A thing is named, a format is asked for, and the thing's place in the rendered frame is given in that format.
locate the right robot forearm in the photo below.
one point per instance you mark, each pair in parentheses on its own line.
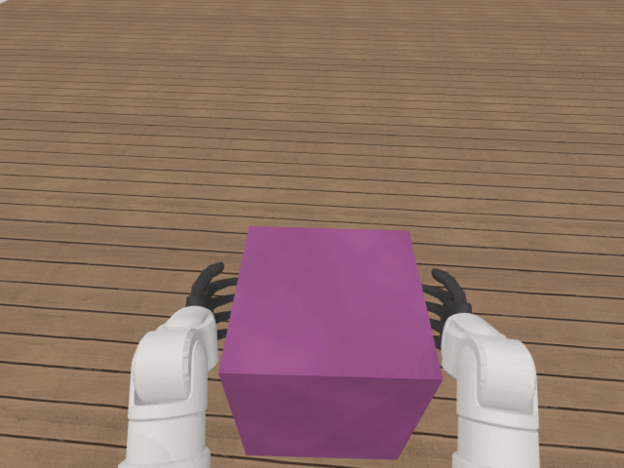
(496,395)

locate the right robot hand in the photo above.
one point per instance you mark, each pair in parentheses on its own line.
(454,301)

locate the carton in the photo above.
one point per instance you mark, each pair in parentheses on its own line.
(329,350)

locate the left robot forearm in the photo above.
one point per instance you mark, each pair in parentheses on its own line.
(169,393)

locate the left robot hand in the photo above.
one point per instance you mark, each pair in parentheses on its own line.
(203,289)

